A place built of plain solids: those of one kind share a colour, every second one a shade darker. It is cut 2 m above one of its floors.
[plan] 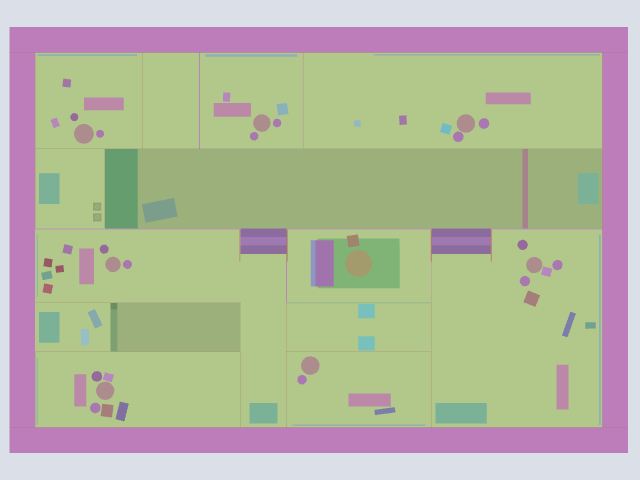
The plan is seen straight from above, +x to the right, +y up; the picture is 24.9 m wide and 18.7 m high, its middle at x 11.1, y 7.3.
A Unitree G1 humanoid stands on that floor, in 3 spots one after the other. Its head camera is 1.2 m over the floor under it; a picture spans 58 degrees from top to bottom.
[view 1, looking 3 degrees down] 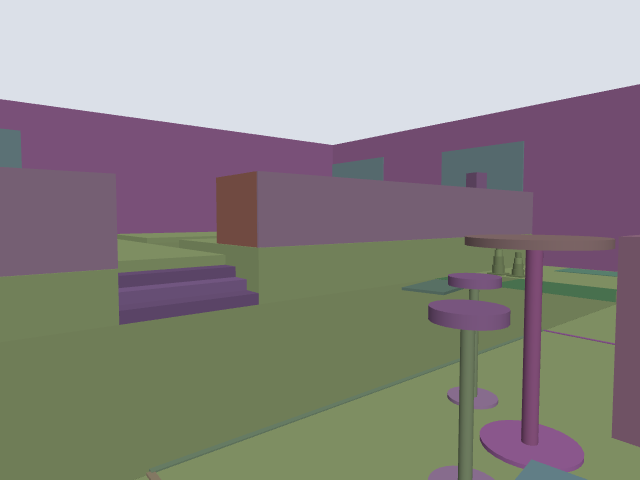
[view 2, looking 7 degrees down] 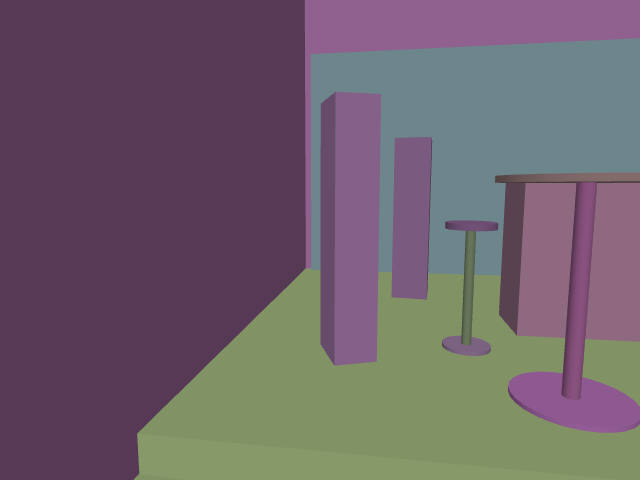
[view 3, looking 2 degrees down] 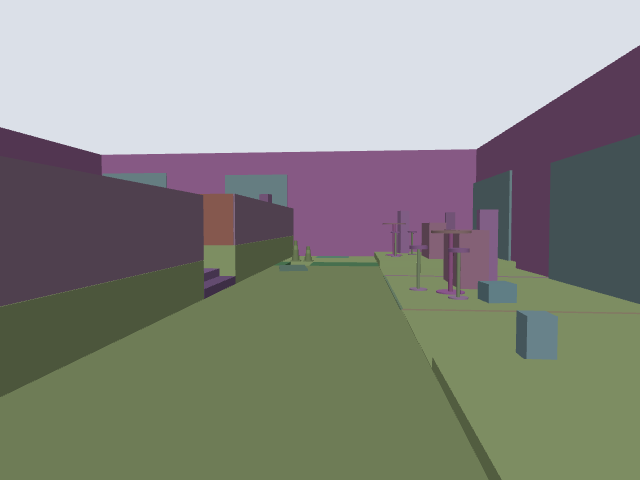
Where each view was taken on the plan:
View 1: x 11.07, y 12.88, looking -129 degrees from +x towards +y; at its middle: rail_rim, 6.61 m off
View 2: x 1.02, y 9.30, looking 99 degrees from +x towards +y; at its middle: back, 5.28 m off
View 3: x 16.60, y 10.23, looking -175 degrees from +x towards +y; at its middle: wall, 16.67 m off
